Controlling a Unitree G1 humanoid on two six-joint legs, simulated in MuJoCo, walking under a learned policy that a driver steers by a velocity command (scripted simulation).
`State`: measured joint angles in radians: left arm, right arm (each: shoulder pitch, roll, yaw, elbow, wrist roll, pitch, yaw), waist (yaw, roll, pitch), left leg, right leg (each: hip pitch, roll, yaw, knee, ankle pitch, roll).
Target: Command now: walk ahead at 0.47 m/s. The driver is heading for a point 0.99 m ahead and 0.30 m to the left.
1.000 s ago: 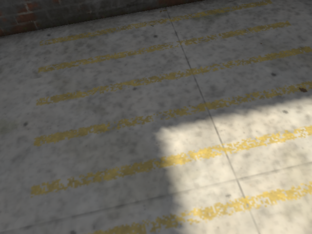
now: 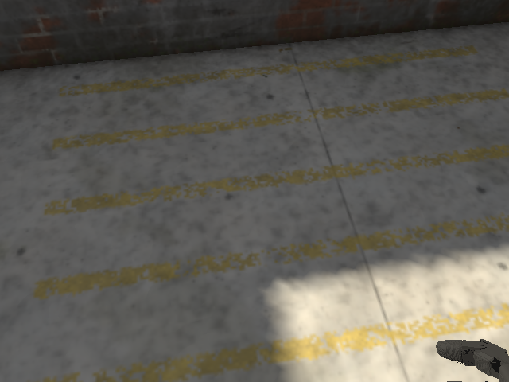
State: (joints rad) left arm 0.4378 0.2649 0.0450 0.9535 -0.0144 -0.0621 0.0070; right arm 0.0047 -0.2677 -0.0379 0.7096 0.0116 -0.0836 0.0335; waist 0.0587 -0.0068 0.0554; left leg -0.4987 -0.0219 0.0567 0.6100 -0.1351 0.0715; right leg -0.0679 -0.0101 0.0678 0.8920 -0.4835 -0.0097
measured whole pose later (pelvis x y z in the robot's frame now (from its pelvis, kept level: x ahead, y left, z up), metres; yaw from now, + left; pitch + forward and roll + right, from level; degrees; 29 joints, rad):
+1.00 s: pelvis +0.52 +0.03 +0.00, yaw +22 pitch +1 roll -3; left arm 0.31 0.30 0.09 0.89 -0.03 -0.05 0.02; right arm 0.06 -0.27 -0.06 0.67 0.02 -0.02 0.06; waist 0.06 0.02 0.05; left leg -0.52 0.03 0.06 0.60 -0.12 0.11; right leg 0.09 -0.07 -0.29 0.41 -0.45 0.06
